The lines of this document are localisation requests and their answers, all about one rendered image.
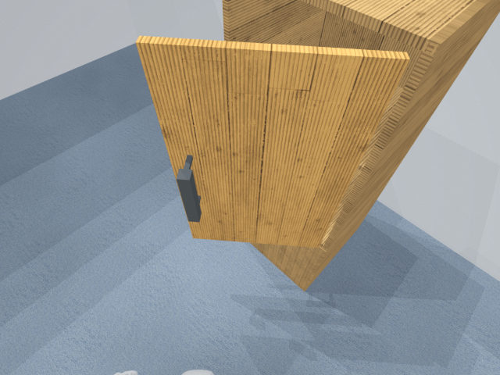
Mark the cupboard door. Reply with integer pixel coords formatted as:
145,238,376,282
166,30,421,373
136,36,410,248

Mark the handle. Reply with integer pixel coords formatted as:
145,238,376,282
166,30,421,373
177,155,202,222

